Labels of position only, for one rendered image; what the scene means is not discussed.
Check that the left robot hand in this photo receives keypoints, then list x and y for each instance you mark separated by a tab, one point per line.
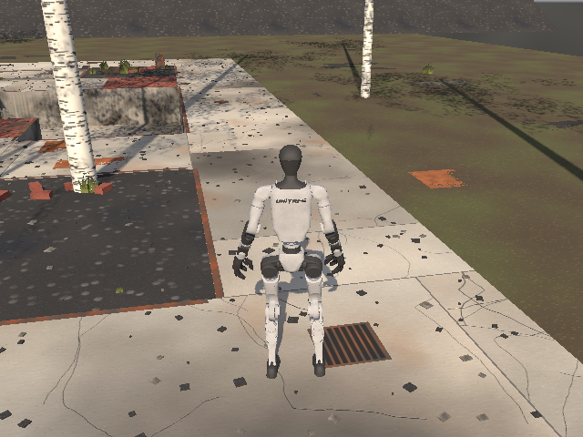
237	265

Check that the robot right thigh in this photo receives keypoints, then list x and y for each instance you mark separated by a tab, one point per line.
313	275

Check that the robot left foot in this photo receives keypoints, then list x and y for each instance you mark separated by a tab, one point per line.
272	370

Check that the robot left forearm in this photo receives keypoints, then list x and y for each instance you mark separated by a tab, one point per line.
245	243

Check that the right robot hand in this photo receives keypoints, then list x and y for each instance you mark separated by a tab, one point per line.
335	260

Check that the robot right forearm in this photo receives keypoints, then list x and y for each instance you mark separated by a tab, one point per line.
334	242

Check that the robot right upper arm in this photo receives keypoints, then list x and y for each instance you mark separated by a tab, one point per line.
319	192

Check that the robot left upper arm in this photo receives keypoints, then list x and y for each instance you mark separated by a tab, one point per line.
261	194

